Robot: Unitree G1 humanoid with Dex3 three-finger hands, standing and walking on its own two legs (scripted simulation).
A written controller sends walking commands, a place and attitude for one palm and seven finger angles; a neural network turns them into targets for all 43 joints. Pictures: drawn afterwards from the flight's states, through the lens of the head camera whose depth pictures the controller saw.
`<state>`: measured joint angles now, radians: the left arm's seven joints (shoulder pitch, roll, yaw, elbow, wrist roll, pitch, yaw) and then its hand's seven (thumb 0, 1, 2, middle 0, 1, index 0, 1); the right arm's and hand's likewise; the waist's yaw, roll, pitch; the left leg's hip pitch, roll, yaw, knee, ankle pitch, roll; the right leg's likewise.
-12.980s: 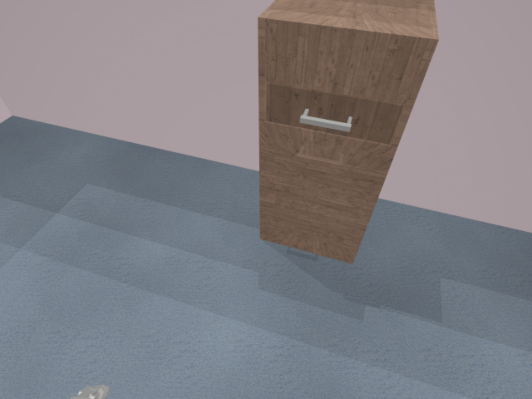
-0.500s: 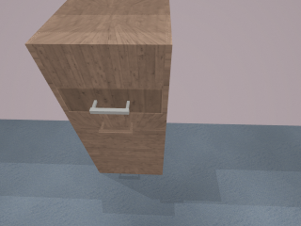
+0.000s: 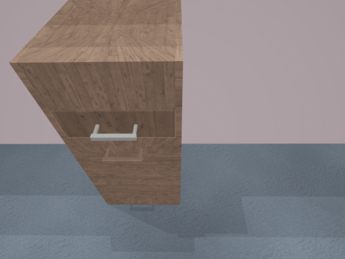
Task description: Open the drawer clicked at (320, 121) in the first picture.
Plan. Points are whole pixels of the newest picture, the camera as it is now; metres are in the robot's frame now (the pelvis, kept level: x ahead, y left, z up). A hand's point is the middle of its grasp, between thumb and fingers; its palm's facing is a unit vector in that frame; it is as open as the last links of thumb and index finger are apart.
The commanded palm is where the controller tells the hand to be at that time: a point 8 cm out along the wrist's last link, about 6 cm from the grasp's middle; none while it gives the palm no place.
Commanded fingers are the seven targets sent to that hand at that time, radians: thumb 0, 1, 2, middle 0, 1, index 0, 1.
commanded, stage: come to a stop and stand still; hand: left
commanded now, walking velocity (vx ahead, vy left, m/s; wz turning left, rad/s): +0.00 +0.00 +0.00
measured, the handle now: (115, 132) +0.49 +0.22 -0.05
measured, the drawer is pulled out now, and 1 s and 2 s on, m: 0.00 0.00 0.00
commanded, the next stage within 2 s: look again from close up in 1.06 s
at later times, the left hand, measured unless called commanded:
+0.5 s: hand out of the picture +0.02 +0.14 -0.17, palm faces +0.03 -0.98 -0.21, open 7.3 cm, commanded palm none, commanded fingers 0.00 0.90 0.90 -0.20 -0.30 -0.20 -0.30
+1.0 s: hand out of the picture +0.02 +0.12 -0.17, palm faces +0.05 -0.98 -0.21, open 7.3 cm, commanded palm none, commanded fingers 0.00 0.90 0.90 -0.20 -0.30 -0.20 -0.30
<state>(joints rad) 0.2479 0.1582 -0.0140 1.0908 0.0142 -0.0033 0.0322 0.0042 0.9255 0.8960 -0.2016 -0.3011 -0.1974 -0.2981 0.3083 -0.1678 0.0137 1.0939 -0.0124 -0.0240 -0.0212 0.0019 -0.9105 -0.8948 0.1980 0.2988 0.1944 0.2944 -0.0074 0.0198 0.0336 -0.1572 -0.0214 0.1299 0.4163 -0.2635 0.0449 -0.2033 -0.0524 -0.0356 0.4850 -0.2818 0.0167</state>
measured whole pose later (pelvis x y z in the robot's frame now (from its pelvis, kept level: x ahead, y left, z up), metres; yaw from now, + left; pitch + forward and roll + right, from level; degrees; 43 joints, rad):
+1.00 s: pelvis +0.04 -0.05 +0.00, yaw +1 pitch +1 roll +1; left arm 0.29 0.13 -0.01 1.14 0.01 -0.02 0.04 0.01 0.92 0.90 -0.20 -0.30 -0.20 -0.30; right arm 0.28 -0.14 0.01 1.16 -0.01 -0.02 -0.05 0.00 -0.92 -0.89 0.20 0.30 0.19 0.29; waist 0.01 0.01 0.03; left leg -0.10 0.05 0.09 0.39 -0.29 -0.04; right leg -0.12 0.03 -0.08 0.43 -0.32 -0.06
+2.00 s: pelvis +0.01 -0.04 +0.00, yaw +1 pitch +0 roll +1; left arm 0.28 0.13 0.02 1.09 0.02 -0.01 0.05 0.00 0.91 0.90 -0.20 -0.30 -0.20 -0.30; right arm 0.27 -0.14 -0.02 1.11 -0.01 0.01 -0.04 0.00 -0.91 -0.89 0.20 0.30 0.19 0.29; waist 0.02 0.01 0.06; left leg -0.18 0.04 0.09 0.47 -0.29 -0.03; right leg -0.20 0.00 -0.08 0.50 -0.31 -0.05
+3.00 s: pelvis +0.02 -0.05 -0.01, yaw +1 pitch +0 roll +1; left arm 0.26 0.15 0.00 1.07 0.01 -0.03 0.04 0.00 0.94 0.90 -0.20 -0.30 -0.20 -0.30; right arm 0.27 -0.18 -0.01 1.06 -0.02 -0.02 -0.04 0.01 -0.94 -0.89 0.20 0.30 0.19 0.29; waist -0.01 0.04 -0.02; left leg -0.19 0.02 0.05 0.50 -0.32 -0.01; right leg -0.19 0.02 -0.05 0.52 -0.34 -0.05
